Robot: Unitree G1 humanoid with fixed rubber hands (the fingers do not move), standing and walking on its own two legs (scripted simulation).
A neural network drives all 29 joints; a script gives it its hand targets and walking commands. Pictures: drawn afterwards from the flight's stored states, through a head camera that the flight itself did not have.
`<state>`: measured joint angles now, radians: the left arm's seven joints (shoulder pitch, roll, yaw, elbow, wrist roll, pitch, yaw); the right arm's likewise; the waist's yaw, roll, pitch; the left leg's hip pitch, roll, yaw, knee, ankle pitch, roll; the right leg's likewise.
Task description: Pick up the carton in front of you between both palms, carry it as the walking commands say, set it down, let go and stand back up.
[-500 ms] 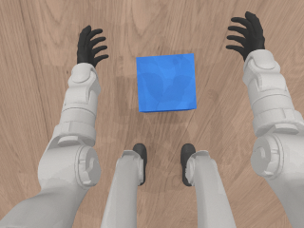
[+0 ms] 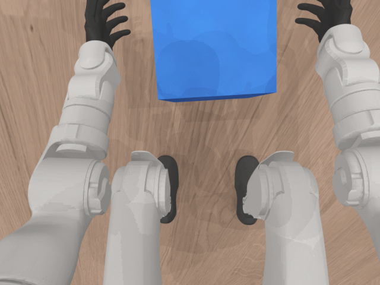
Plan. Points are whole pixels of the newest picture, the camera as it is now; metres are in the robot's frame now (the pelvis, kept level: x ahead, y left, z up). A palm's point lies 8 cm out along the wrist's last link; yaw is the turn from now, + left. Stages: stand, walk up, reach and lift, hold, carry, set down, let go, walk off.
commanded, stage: reach and lift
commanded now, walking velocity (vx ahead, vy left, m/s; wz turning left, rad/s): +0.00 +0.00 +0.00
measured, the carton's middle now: (211, 53) +0.52 -0.01 -0.29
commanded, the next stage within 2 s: none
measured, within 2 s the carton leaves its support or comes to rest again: leaves its support in 1.08 s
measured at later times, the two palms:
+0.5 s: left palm (122, 45) +0.52 +0.16 -0.22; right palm (308, 38) +0.52 -0.19 -0.22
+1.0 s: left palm (134, 43) +0.53 +0.14 -0.22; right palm (292, 35) +0.53 -0.16 -0.22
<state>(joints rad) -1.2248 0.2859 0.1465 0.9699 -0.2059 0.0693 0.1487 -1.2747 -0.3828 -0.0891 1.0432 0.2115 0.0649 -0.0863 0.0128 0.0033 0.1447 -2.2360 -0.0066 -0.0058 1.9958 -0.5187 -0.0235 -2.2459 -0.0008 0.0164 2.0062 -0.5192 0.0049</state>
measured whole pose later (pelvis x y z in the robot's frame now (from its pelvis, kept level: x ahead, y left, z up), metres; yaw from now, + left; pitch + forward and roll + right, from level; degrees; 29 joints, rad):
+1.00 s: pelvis -0.01 +0.00 -0.05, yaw +0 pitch +38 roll +1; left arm -1.44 0.24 0.13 1.18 -0.21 0.03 0.20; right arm -1.49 -0.32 -0.01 1.24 0.21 0.03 -0.14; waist 0.00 0.04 0.31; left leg -2.31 -0.02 -0.01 2.16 -0.51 -0.03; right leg -2.32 -0.01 0.02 2.18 -0.52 0.01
